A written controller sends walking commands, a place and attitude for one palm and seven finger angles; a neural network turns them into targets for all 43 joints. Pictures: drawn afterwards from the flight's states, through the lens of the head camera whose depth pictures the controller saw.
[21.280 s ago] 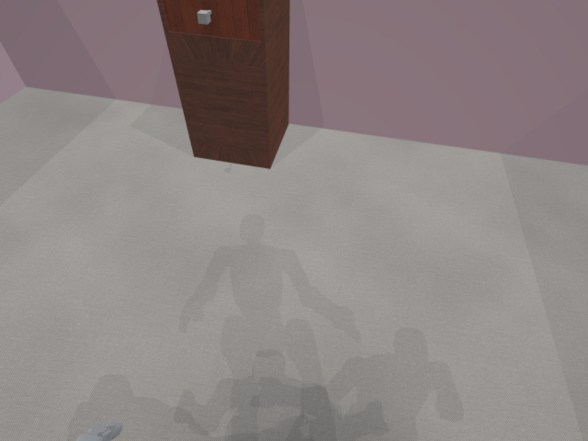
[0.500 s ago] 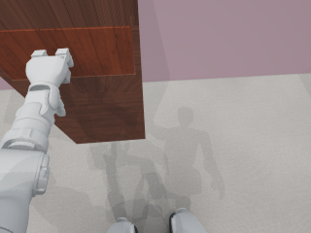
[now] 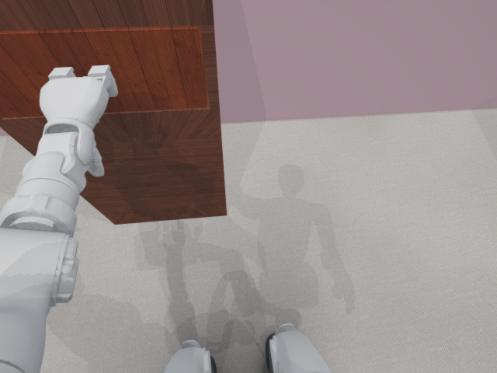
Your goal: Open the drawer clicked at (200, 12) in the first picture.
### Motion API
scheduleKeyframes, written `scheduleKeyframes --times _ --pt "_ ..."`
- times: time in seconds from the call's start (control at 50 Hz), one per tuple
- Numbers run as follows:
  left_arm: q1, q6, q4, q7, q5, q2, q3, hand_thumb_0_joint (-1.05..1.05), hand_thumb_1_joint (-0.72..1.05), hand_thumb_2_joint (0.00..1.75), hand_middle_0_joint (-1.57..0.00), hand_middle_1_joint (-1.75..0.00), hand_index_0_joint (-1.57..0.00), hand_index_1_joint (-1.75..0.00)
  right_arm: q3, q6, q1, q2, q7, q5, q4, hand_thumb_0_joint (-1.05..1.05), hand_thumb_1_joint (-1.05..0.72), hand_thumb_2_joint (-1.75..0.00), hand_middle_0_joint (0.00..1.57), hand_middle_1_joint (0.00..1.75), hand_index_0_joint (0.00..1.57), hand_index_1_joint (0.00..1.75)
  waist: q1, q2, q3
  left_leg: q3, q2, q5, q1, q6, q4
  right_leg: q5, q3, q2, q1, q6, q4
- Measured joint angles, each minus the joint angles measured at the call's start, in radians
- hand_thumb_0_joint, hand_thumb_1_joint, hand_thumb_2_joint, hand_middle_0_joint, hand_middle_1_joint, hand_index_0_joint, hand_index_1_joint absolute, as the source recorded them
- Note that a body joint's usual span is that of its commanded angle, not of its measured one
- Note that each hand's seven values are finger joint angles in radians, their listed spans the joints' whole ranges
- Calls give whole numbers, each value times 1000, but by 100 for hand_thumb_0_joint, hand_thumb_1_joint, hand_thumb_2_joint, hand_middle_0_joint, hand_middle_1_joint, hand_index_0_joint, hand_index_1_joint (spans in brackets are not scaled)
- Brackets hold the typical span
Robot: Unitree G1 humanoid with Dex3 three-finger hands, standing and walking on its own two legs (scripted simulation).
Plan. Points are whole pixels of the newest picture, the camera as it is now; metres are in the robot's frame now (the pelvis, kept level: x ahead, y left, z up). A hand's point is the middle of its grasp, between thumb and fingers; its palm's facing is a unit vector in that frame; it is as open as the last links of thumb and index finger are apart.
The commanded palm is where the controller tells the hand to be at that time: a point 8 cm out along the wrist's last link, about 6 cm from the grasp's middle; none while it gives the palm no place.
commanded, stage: lower the fingers behind the handle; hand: left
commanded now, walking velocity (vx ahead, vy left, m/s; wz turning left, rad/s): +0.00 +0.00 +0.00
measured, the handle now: (85, 97) +0.56 +0.22 +0.04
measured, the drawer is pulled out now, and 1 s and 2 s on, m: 0.00 0.00 0.09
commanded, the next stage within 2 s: close the thumb around the handle in 0.28 s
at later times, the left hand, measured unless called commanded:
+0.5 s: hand (89, 125) +0.52 +0.22 +0.02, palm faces -0.06 -0.01 -1.00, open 13.5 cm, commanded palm +0.51 +0.22 +0.07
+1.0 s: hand (87, 125) +0.52 +0.22 +0.02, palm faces -0.07 -0.01 -1.00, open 6.9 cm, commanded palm +0.51 +0.22 +0.07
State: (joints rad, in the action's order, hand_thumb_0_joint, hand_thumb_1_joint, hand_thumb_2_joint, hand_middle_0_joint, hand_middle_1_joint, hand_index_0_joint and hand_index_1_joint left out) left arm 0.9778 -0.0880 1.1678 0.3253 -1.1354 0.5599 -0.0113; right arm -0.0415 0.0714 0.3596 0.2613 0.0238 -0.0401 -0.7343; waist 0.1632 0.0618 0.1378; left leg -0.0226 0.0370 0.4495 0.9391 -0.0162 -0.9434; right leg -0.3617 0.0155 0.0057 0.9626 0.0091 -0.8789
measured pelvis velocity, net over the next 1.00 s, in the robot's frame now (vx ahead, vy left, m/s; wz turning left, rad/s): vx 0.00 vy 0.01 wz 0.00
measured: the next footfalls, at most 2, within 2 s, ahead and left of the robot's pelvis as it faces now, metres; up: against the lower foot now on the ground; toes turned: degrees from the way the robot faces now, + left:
none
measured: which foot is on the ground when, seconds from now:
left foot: down 0.00-1.00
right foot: down 0.00-1.00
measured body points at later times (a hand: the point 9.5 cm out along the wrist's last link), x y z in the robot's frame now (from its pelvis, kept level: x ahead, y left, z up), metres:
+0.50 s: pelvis +0.00 +0.00 +0.00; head +0.14 +0.01 +0.43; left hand +0.52 +0.22 +0.08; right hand -0.03 -0.28 -0.12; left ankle -0.02 +0.11 -0.68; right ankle +0.02 -0.13 -0.68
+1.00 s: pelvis +0.00 +0.01 +0.00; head +0.14 +0.01 +0.43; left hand +0.52 +0.22 +0.08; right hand -0.02 -0.27 -0.12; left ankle -0.02 +0.11 -0.68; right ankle +0.02 -0.13 -0.68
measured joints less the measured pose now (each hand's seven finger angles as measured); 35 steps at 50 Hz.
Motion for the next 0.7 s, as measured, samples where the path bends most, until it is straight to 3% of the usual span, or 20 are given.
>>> scheduleKeyframes --times 0.12,0.28,0.46,0.56,0.7 --pt "5 18 10 -15 9 2 6 0 -49 30 -32 -120 -32 -120 5 1 0 -4 -2 3 2 0 -90 -90 21 30 21 30 6 3 -1 -3 2 -3 1 -1 0 5 -3 2 1 1 1" --pt "-6 -1 5 -31 10 12 5 0 -49 30 -30 -120 -32 -120 5 -1 11 3 3 6 7 0 -90 -90 21 30 21 30 9 -1 -1 -4 2 -6 -8 -3 5 11 -5 3 -9 3 10" --pt "-3 -10 -6 -5 5 1 3 0 -48 31 -31 -120 -32 -120 -3 -5 12 11 1 2 0 0 -90 -90 21 30 21 30 5 -5 2 0 -2 -2 6 -5 -8 8 -1 -1 1 5 2" --pt "1 10 1 3 2 -6 -5 0 -36 36 -33 -121 -33 -122 -2 -2 5 10 -3 2 1 0 -90 -90 21 30 21 30 7 -4 2 1 -2 -2 4 -7 -7 9 -1 -1 -3 7 6" --pt "-5 19 4 -15 11 -5 0 0 -5 49 -35 -125 -35 -125 5 2 1 3 -2 5 9 0 -90 -90 21 30 21 30 9 -2 -1 -3 -2 -7 -12 -8 6 15 -5 0 -17 8 19"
